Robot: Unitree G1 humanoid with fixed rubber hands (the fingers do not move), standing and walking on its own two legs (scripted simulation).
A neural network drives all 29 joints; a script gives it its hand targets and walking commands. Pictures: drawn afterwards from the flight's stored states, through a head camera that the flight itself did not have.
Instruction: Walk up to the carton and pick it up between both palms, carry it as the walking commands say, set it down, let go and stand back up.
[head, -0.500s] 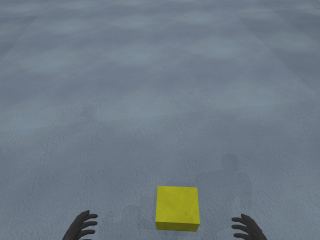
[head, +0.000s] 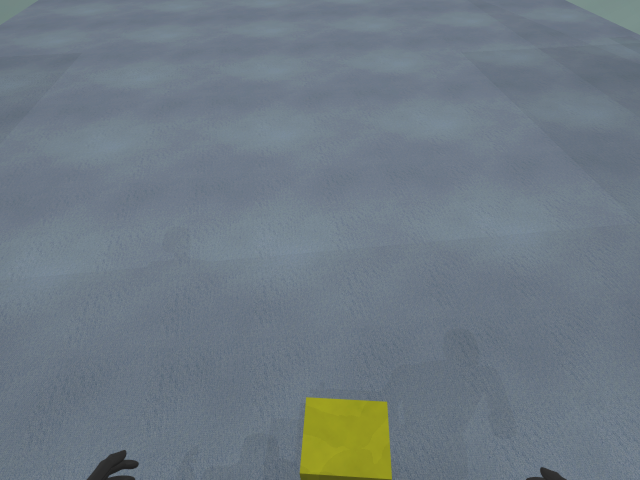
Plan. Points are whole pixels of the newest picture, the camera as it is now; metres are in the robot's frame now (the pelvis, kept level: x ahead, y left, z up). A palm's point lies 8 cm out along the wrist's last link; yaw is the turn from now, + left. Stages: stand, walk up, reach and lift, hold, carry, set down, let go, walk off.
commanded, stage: stand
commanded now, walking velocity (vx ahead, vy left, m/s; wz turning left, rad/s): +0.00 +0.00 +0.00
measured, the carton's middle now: (344, 445) +0.41 -0.05 -0.69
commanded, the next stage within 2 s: none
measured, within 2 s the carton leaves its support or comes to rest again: neither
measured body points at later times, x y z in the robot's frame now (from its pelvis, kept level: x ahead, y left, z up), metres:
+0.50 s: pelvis -0.01 +0.02 +0.01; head -0.02 +0.01 +0.46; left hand +0.12 +0.32 -0.09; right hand +0.11 -0.28 -0.10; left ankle -0.05 +0.14 -0.73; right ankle -0.02 -0.10 -0.73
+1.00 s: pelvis -0.03 +0.02 +0.01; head -0.04 +0.01 +0.46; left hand +0.06 +0.33 -0.10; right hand +0.06 -0.29 -0.11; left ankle -0.05 +0.14 -0.73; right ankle -0.02 -0.10 -0.73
